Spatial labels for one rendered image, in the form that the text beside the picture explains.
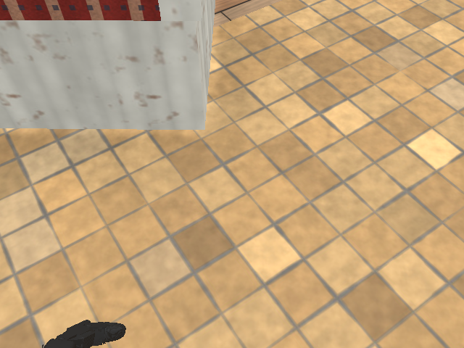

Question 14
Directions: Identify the robot left hand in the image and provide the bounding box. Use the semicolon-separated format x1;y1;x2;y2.
42;320;126;348

